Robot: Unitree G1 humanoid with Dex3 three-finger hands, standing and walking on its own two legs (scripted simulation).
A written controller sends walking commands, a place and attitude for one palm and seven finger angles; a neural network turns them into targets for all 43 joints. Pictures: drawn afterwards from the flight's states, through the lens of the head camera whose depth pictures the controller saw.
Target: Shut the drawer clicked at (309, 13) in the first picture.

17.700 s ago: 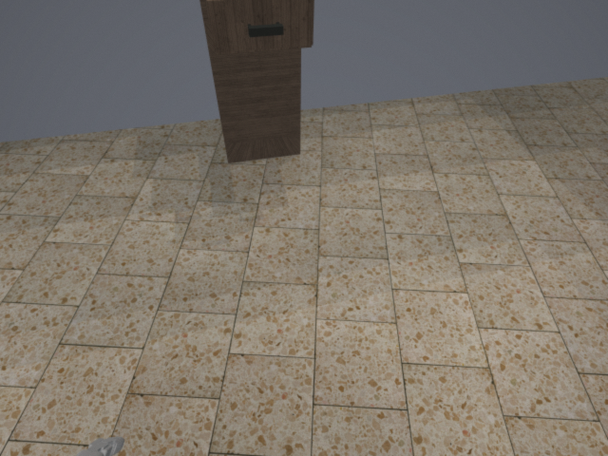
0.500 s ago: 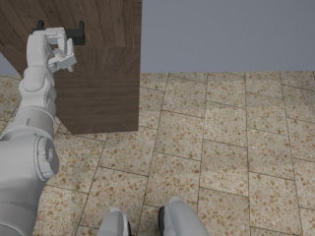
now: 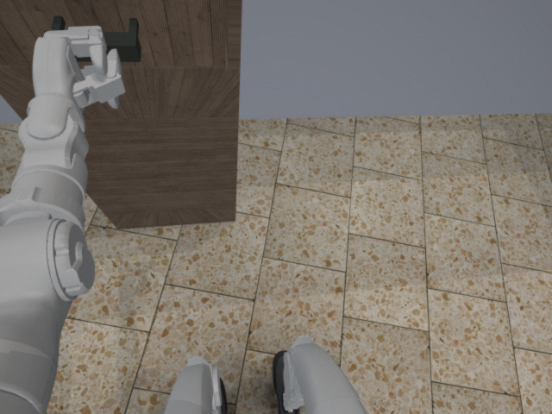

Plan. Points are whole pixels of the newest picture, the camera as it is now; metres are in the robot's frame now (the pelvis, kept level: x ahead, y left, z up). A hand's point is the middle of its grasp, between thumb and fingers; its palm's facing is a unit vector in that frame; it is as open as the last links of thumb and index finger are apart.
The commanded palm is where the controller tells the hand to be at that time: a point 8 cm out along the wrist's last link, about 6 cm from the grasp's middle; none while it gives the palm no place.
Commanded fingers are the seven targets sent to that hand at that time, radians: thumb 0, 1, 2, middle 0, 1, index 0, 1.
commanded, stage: pull the fist back off the drawer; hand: left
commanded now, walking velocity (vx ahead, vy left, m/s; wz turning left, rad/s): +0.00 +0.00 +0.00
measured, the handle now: (95, 35) +0.63 +0.17 +0.09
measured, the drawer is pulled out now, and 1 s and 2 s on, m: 0.00 0.00 0.00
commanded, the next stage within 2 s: draw the hand back to the body in 0.42 s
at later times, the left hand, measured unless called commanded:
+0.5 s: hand (124, 81) +0.55 +0.13 +0.09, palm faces +0.00 -1.00 -0.04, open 2.7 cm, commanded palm +0.53 +0.18 +0.09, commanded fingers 0.00 0.90 0.90 -1.40 -1.60 -1.40 -1.60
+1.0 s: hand (57, 139) +0.42 +0.17 +0.15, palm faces +0.01 -1.00 -0.05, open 3.3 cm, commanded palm +0.39 +0.22 +0.16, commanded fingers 0.00 0.90 0.90 -1.40 -1.60 -1.40 -1.60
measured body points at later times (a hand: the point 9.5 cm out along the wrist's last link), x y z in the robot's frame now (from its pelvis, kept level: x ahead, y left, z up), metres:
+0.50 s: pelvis +0.04 -0.01 +0.02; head +0.17 +0.00 +0.45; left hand +0.55 +0.19 +0.09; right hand +0.04 -0.27 -0.10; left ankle +0.03 +0.09 -0.66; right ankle +0.06 -0.12 -0.66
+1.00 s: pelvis +0.07 -0.01 +0.06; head +0.11 -0.02 +0.51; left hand +0.41 +0.23 +0.15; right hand +0.21 -0.27 -0.04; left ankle +0.03 +0.09 -0.66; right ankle +0.06 -0.12 -0.66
